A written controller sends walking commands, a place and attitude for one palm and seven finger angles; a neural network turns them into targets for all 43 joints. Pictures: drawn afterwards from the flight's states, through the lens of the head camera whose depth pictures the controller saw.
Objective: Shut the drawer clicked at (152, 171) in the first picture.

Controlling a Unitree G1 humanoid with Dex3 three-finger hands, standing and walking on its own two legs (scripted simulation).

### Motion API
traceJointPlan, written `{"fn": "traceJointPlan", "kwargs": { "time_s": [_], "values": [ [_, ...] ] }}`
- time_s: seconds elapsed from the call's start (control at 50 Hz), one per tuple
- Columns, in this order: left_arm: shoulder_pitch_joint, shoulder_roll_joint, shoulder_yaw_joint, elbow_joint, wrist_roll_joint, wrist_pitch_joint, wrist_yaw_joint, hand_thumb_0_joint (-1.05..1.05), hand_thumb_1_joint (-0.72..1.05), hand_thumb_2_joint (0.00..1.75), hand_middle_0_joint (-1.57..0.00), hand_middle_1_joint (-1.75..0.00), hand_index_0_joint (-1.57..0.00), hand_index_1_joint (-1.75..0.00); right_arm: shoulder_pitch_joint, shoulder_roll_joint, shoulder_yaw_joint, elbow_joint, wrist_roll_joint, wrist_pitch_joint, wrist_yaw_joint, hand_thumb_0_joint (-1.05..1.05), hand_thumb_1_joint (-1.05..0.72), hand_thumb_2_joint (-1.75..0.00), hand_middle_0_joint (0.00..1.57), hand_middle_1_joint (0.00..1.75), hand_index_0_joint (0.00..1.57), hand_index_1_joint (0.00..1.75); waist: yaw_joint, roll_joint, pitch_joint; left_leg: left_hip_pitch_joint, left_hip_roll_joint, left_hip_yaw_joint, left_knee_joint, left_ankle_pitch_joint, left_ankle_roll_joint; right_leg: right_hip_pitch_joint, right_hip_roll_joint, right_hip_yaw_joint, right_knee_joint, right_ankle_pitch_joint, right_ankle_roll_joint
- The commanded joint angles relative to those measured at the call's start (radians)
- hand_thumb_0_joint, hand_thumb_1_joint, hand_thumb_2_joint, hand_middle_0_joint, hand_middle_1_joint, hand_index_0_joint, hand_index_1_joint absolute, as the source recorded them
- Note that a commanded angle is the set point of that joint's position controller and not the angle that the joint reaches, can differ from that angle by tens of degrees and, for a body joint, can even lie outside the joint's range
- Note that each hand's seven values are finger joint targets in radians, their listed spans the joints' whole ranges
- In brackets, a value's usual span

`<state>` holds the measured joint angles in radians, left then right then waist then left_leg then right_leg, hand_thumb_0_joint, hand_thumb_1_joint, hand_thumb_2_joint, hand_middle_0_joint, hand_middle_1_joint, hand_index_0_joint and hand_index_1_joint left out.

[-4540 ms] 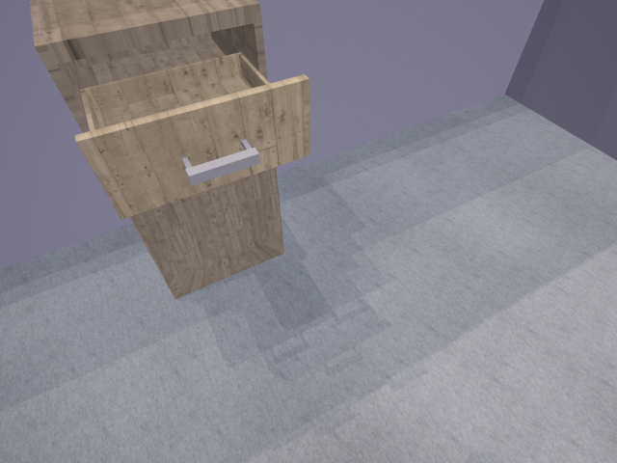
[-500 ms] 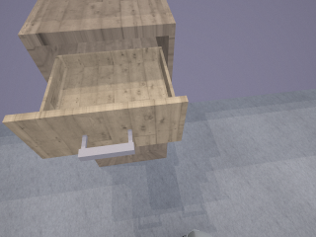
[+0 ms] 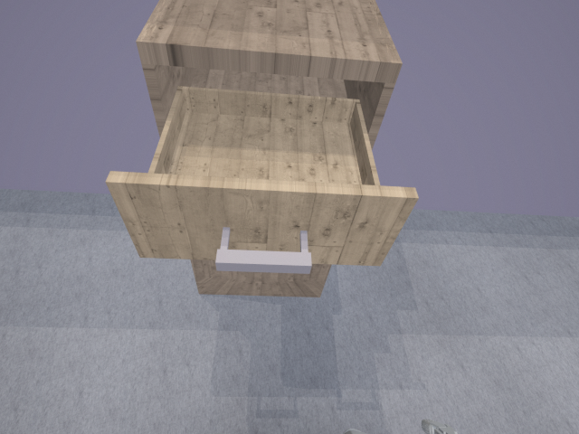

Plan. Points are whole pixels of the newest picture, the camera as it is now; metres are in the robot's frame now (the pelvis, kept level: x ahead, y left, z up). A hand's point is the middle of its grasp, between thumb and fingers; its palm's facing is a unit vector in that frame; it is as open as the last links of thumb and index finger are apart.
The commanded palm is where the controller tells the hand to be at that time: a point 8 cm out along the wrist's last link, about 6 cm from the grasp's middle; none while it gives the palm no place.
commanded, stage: come to a stop and stand still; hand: left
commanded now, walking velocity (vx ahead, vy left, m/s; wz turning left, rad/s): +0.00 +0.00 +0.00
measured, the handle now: (264, 248) +0.35 +0.08 +0.04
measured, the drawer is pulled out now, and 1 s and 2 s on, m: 0.28 0.28 0.28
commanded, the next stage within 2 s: look again from close up in 0.72 s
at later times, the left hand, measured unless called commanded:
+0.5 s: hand out of the picture -0.04 +0.18 -0.16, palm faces -0.01 -0.99 -0.17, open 7.3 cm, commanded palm none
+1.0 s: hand out of the picture -0.06 +0.17 -0.17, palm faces +0.00 -0.99 -0.17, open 7.3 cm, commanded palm none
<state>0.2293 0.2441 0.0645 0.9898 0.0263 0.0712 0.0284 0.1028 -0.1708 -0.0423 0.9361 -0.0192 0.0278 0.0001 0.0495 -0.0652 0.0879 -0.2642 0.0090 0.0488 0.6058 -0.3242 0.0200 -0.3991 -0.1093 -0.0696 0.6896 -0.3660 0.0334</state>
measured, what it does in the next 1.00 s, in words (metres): steps on the spot: right foot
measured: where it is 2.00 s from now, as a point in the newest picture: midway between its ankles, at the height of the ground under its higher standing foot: outside the picture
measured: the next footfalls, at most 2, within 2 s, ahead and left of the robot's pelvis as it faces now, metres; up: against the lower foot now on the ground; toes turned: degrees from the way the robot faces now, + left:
right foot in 0.32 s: -0.05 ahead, -0.09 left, +0.00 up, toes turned -2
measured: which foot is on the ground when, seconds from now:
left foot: down 0.00-1.00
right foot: up 0.00-0.30, down 0.32-1.00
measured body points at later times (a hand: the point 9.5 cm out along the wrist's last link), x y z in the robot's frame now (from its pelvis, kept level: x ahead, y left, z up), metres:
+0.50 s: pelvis -0.04 +0.02 +0.02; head -0.03 +0.02 +0.47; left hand -0.04 +0.23 -0.15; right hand -0.05 -0.20 -0.15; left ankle +0.01 +0.10 -0.73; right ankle -0.09 -0.09 -0.73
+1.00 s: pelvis -0.03 +0.02 +0.01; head -0.01 +0.01 +0.45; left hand -0.06 +0.22 -0.15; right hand -0.05 -0.20 -0.16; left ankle +0.01 +0.10 -0.73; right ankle -0.09 -0.09 -0.73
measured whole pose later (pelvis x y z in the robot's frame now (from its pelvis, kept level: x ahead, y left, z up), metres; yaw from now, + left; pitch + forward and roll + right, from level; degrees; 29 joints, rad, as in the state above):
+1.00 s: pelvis -0.03 +0.02 +0.01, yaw +0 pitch +0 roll -1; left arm 0.36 0.10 -0.02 1.10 0.01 -0.02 0.05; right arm 0.31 -0.14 0.00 1.08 -0.02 -0.01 -0.02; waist -0.03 0.03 0.04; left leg -0.33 0.00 0.05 0.57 -0.23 0.05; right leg -0.13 0.02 -0.04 0.49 -0.36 -0.02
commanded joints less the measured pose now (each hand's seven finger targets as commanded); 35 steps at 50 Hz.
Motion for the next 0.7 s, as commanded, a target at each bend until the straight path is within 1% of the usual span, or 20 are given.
{"fn": "traceJointPlan", "kwargs": {
  "time_s": [0.0, 0.02, 0.04, 0.06, 0.12, 0.14, 0.18, 0.22, 0.24, 0.26, 0.28, 0.3, 0.32, 0.34, 0.36, 0.38, 0.48, 0.6, 0.64, 0.68],
  "values": [
    [0.047, 0.055, 0.018, -0.034, -0.001, -0.017, 0.002, 0.0, 0.9, 0.9, -0.2, -0.3, -0.2, -0.3, -0.017, -0.157, -0.019, -0.037, -0.008, -0.019, -0.036, 0.0, -0.9, -0.9, 0.2, 0.3, 0.2, 0.3, -0.003, 0.267, -0.046, -0.053, 0.234, -0.235, -0.381, 0.194, 0.12, -0.022, 0.076, 0.116, 0.33, -0.071, -0.022],
    [0.076, 0.051, 0.015, -0.01, -0.001, -0.022, 0.0, 0.0, 0.9, 0.9, -0.2, -0.3, -0.2, -0.3, -0.013, -0.14, -0.012, -0.031, -0.003, -0.024, -0.037, 0.0, -0.9, -0.9, 0.2, 0.3, 0.2, 0.3, 0.0, 0.214, -0.064, -0.009, 0.208, -0.197, -0.371, 0.215, 0.117, -0.026, 0.08, 0.109, 0.349, -0.039, -0.017],
    [0.093, 0.045, 0.011, 0.004, -0.003, -0.028, -0.003, 0.0, 0.9, 0.9, -0.2, -0.3, -0.2, -0.3, 0.0, -0.132, -0.009, -0.019, 0.002, -0.03, -0.038, 0.0, -0.9, -0.9, 0.2, 0.3, 0.2, 0.3, 0.001, 0.18, -0.084, 0.022, 0.203, -0.183, -0.365, 0.271, 0.126, -0.02, 0.077, 0.104, 0.344, -0.033, -0.016],
    [0.095, 0.038, 0.005, 0.013, -0.004, -0.031, 0.0, 0.0, 0.9, 0.9, -0.2, -0.3, -0.2, -0.3, 0.022, -0.125, -0.007, -0.003, 0.003, -0.034, -0.04, 0.0, -0.9, -0.9, 0.2, 0.3, 0.2, 0.3, -0.006, 0.179, -0.1, 0.067, 0.204, -0.182, -0.363, 0.305, 0.133, -0.018, 0.073, 0.103, 0.314, -0.039, -0.009],
    [0.076, 0.023, -0.011, 0.029, -0.006, -0.034, 0.006, 0.0, 0.9, 0.9, -0.2, -0.3, -0.2, -0.3, 0.104, -0.11, -0.01, 0.046, 0.007, -0.037, -0.046, 0.0, -0.9, -0.9, 0.2, 0.3, 0.2, 0.3, -0.039, 0.163, -0.12, 0.191, 0.225, -0.218, -0.359, 0.374, 0.154, -0.004, 0.062, 0.089, 0.172, -0.076, 0.001],
    [0.061, 0.015, -0.016, 0.034, -0.006, -0.035, 0.006, 0.0, 0.9, 0.9, -0.2, -0.3, -0.2, -0.3, 0.12, -0.106, -0.009, 0.06, 0.007, -0.038, -0.049, 0.0, -0.9, -0.9, 0.2, 0.3, 0.2, 0.3, -0.048, 0.153, -0.096, 0.19, 0.238, -0.235, -0.366, 0.393, 0.163, 0.018, 0.057, 0.083, 0.115, -0.096, -0.002],
    [0.067, 0.001, -0.027, 0.05, -0.008, -0.035, 0.007, 0.0, 0.9, 0.9, -0.2, -0.3, -0.2, -0.3, 0.151, -0.118, -0.01, 0.088, 0.005, -0.036, -0.049, 0.0, -0.9, -0.9, 0.2, 0.3, 0.2, 0.3, -0.057, 0.148, -0.117, 0.225, 0.24, -0.259, -0.371, 0.397, 0.161, 0.075, 0.059, 0.076, -0.009, -0.113, -0.008],
    [0.1, -0.006, -0.033, 0.08, -0.011, -0.037, 0.011, 0.0, 0.9, 0.9, -0.2, -0.3, -0.2, -0.3, 0.16, -0.12, -0.011, 0.114, 0.008, -0.036, -0.047, 0.0, -0.9, -0.9, 0.2, 0.3, 0.2, 0.3, -0.051, 0.157, -0.125, 0.221, 0.222, -0.254, -0.372, 0.369, 0.143, 0.139, 0.062, 0.07, -0.127, -0.062, -0.017],
    [0.116, -0.005, -0.033, 0.094, -0.012, -0.042, 0.012, 0.0, 0.9, 0.9, -0.2, -0.3, -0.2, -0.3, 0.156, -0.111, -0.009, 0.126, 0.011, -0.038, -0.046, 0.0, -0.9, -0.9, 0.2, 0.3, 0.2, 0.3, -0.04, 0.15, -0.112, 0.194, 0.21, -0.249, -0.363, 0.366, 0.132, 0.184, 0.06, 0.068, -0.209, -0.005, -0.023],
    [0.147, -0.004, -0.035, 0.112, -0.011, -0.047, 0.015, 0.0, 0.9, 0.9, -0.2, -0.3, -0.2, -0.3, 0.154, -0.105, -0.005, 0.135, 0.014, -0.04, -0.045, 0.0, -0.9, -0.9, 0.2, 0.3, 0.2, 0.3, -0.029, 0.133, -0.117, 0.17, 0.187, -0.232, -0.349, 0.32, 0.105, 0.241, 0.052, 0.069, -0.311, 0.08, -0.028],
    [0.165, 0.003, -0.037, 0.128, -0.01, -0.055, 0.018, 0.0, 0.9, 0.9, -0.2, -0.3, -0.2, -0.3, 0.154, -0.087, -0.002, 0.141, 0.019, -0.043, -0.043, 0.0, -0.9, -0.9, 0.2, 0.3, 0.2, 0.3, -0.03, 0.1, -0.1, 0.115, 0.149, -0.204, -0.332, 0.249, 0.067, 0.288, 0.028, 0.1, -0.389, 0.167, -0.04],
    [0.16, 0.01, -0.039, 0.135, -0.009, -0.06, 0.019, 0.0, 0.9, 0.9, -0.2, -0.3, -0.2, -0.3, 0.155, -0.072, 0.001, 0.145, 0.022, -0.043, -0.039, 0.0, -0.9, -0.9, 0.2, 0.3, 0.2, 0.3, -0.041, 0.076, -0.068, 0.096, 0.107, -0.165, -0.328, 0.203, 0.029, 0.277, -0.008, 0.134, -0.398, 0.198, -0.062],
    [0.156, 0.014, -0.043, 0.135, -0.011, -0.064, 0.018, 0.0, 0.9, 0.9, -0.2, -0.3, -0.2, -0.3, 0.159, -0.065, 0.003, 0.15, 0.022, -0.043, -0.035, 0.0, -0.9, -0.9, 0.2, 0.3, 0.2, 0.3, -0.049, 0.093, -0.068, 0.126, 0.085, -0.15, -0.332, 0.179, 0.007, 0.238, -0.029, 0.143, -0.394, 0.187, -0.073],
    [0.136, 0.009, -0.042, 0.137, -0.009, -0.067, 0.016, 0.0, 0.9, 0.9, -0.2, -0.3, -0.2, -0.3, 0.163, -0.056, 0.004, 0.161, 0.018, -0.037, -0.033, 0.0, -0.9, -0.9, 0.2, 0.3, 0.2, 0.3, -0.053, 0.01, -0.062, 0.142, 0.075, -0.126, -0.316, 0.201, 0.005, 0.217, -0.014, 0.141, -0.396, 0.182, -0.074],
    [0.121, -0.002, -0.046, 0.136, -0.011, -0.072, 0.016, 0.0, 0.9, 0.9, -0.2, -0.3, -0.2, -0.3, 0.164, -0.064, 0.005, 0.17, 0.015, -0.035, -0.033, 0.0, -0.9, -0.9, 0.2, 0.3, 0.2, 0.3, -0.058, -0.057, -0.042, 0.159, 0.076, -0.111, -0.295, 0.216, 0.006, 0.184, -0.016, 0.151, -0.41, 0.175, -0.072],
    [0.108, -0.009, -0.049, 0.132, -0.013, -0.074, 0.016, 0.0, 0.9, 0.9, -0.2, -0.3, -0.2, -0.3, 0.178, -0.066, 0.006, 0.18, 0.014, -0.034, -0.033, 0.0, -0.9, -0.9, 0.2, 0.3, 0.2, 0.3, -0.066, -0.066, -0.032, 0.171, 0.077, -0.106, -0.295, 0.204, 0.005, 0.16, -0.02, 0.155, -0.423, 0.133, -0.072],
    [0.123, -0.015, -0.048, 0.129, -0.015, -0.067, 0.017, 0.0, 0.9, 0.9, -0.2, -0.3, -0.2, -0.3, 0.206, -0.053, 0.013, 0.208, 0.012, -0.024, -0.03, 0.0, -0.9, -0.9, 0.2, 0.3, 0.2, 0.3, -0.062, 0.02, 0.046, 0.125, 0.067, -0.111, -0.315, 0.085, 0.002, 0.091, -0.004, 0.159, -0.438, -0.025, -0.071],
    [0.163, -0.039, -0.046, 0.134, -0.015, -0.068, 0.017, 0.0, 0.9, 0.9, -0.2, -0.3, -0.2, -0.3, 0.242, -0.035, 0.014, 0.221, 0.009, -0.026, -0.035, 0.0, -0.9, -0.9, 0.2, 0.3, 0.2, 0.3, -0.055, 0.072, 0.04, 0.087, 0.076, -0.129, -0.331, 0.038, 0.007, 0.102, 0.014, 0.15, -0.407, -0.012, -0.073],
    [0.177, -0.045, -0.046, 0.135, -0.015, -0.07, 0.017, 0.0, 0.9, 0.9, -0.2, -0.3, -0.2, -0.3, 0.25, -0.028, 0.013, 0.223, 0.011, -0.027, -0.036, 0.0, -0.9, -0.9, 0.2, 0.3, 0.2, 0.3, -0.048, 0.052, 0.041, 0.073, 0.078, -0.127, -0.333, 0.037, 0.011, 0.121, 0.019, 0.142, -0.409, -0.001, -0.071],
    [0.184, -0.055, -0.049, 0.14, -0.016, -0.072, 0.018, 0.0, 0.9, 0.9, -0.2, -0.3, -0.2, -0.3, 0.252, -0.025, 0.013, 0.224, 0.01, -0.03, -0.038, 0.0, -0.9, -0.9, 0.2, 0.3, 0.2, 0.3, -0.052, 0.058, 0.027, 0.095, 0.078, -0.126, -0.32, 0.074, 0.009, 0.109, 0.013, 0.149, -0.403, 0.017, -0.075]
  ]
}}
